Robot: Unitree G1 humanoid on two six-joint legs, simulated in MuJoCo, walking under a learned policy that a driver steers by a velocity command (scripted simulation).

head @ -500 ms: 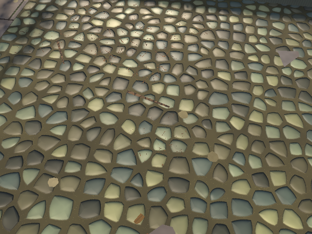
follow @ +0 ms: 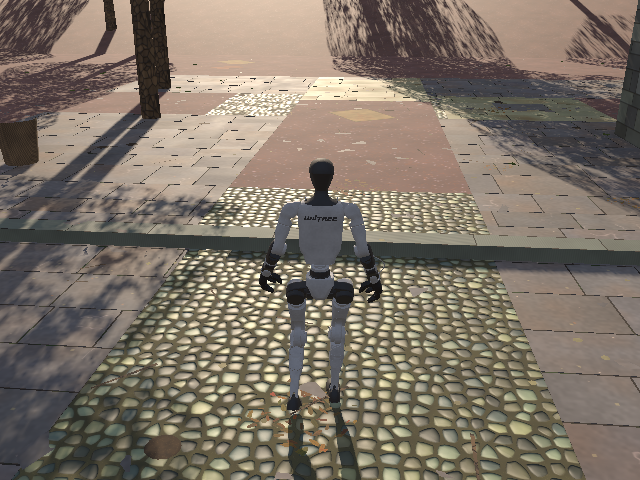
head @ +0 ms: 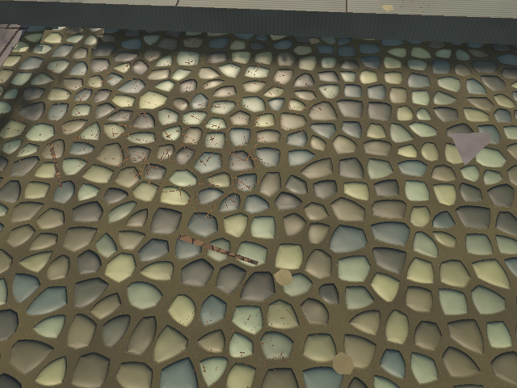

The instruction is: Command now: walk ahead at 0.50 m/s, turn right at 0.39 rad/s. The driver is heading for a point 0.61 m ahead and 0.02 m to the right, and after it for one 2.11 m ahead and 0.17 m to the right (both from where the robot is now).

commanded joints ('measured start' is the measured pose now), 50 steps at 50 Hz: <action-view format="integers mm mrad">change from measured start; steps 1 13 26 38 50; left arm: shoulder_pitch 73 206 75 -193 86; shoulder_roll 121 143 118 33 120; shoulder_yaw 30 39 24 -7 27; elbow -59 1 -53 -126 -49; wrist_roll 14 -11 7 0 8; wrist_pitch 1 25 7 -6 6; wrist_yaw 14 57 42 17 20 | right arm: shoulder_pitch -84 -331 -43 93 -9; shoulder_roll -123 -48 -72 -152 -137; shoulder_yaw -32 -10 -27 -41 -23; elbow -126 -180 -82 26 -14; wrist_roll -18 -3 -11 19 21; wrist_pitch -44 -38 -24 -7 -25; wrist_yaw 1 15 20 5 6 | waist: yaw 22 97 -22 -86 69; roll -39 -96 52 48 -85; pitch -74 -14 -8 24 -99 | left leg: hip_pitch -345 -186 248 219 -429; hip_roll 101 39 267 214 118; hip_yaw -57 -7 -344 -79 -15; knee -15 -596 -923 -975 61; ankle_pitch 99 529 195 460 24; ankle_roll -11 -77 201 175 2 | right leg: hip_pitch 344 210 -309 -187 449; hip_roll -276 -199 -166 -143 -364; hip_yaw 449 291 103 18 401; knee -270 -265 616 65 -246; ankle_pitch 86 134 -173 243 -57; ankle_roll -195 -128 55 90 -162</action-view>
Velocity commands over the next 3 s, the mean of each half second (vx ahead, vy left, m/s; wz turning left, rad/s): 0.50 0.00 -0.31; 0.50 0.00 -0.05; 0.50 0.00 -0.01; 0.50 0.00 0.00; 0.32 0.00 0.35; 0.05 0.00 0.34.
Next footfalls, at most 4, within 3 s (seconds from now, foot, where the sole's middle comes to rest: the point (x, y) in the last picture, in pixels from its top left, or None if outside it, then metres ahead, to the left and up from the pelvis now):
0.40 left None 0.40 0.11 -0.77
0.90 right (344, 324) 0.64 -0.18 -0.77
1.42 left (271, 224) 0.96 0.00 -0.77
1.96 right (356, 165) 1.21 -0.29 -0.77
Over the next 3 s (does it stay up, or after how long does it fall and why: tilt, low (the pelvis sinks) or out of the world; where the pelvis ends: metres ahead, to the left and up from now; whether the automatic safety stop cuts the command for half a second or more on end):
stays up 1.41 -0.22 0.00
